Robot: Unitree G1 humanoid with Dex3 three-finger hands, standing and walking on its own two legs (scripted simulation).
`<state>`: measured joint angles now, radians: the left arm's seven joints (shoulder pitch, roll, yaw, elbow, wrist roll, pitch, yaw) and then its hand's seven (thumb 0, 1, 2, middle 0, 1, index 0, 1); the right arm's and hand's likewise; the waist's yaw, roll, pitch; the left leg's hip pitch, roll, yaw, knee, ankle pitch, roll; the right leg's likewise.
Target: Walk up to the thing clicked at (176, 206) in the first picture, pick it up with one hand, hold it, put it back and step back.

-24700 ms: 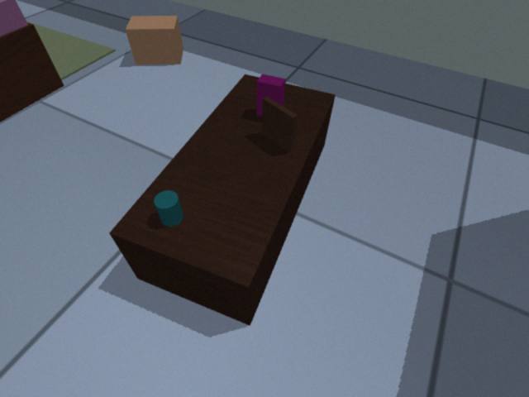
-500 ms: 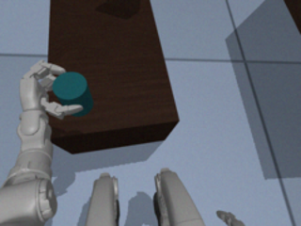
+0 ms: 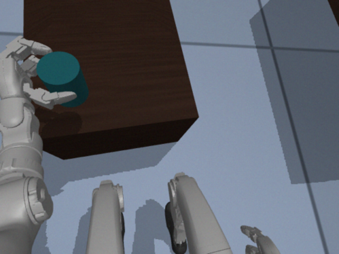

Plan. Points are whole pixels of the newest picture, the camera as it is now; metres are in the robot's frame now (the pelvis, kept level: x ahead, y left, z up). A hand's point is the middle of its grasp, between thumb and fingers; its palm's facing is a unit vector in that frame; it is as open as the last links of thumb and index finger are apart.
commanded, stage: lower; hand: left
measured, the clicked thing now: (65, 81) +0.50 +0.18 -0.02
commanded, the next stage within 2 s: loosen in 1.08 s
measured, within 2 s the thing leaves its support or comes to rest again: rests again in 0.92 s
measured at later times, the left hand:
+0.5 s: hand (59, 86) +0.52 +0.21 -0.08, palm faces +0.15 -0.99 -0.04, open 11.1 cm
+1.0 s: hand (65, 90) +0.53 +0.21 -0.12, palm faces +0.16 -0.99 -0.04, open 11.1 cm
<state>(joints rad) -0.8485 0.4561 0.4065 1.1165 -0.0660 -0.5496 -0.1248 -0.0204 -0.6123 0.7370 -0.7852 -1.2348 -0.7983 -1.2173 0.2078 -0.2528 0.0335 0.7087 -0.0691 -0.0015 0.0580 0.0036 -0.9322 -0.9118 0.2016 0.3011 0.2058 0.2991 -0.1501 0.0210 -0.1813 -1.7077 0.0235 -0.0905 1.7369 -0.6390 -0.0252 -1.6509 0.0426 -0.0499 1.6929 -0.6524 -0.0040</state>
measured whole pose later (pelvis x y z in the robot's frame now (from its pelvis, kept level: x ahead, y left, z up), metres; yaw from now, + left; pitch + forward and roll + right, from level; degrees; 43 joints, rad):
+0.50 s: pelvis -0.02 +0.00 -0.07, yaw -1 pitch +37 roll -5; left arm -0.94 0.53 0.45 1.17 -0.03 -0.56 -0.13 -0.02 -0.61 0.71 -0.80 -1.23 -0.81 -1.21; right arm 0.20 -0.25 0.06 0.70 -0.09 0.01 0.07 0.00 -0.95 -0.91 0.20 0.30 0.21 0.30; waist -0.18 0.00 -0.15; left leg -1.93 0.03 -0.10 1.96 -0.67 -0.03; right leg -1.88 0.05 -0.05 1.91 -0.68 0.00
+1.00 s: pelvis -0.02 +0.00 -0.11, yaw -2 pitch +37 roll -5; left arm -1.00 0.58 0.48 1.19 -0.02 -0.53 -0.13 -0.02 -0.61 0.73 -0.80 -1.22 -0.81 -1.20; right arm 0.20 -0.27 0.08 0.70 -0.09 0.04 0.07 0.00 -0.94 -0.91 0.20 0.30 0.21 0.30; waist -0.20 0.01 -0.12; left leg -2.07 0.02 -0.11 2.11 -0.68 -0.03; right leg -2.01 0.05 -0.06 2.06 -0.70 0.00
